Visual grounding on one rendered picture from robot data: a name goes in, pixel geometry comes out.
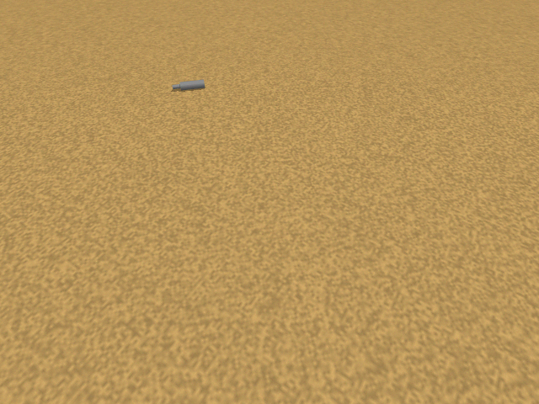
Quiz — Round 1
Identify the bottle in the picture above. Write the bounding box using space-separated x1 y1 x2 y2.
173 80 205 90

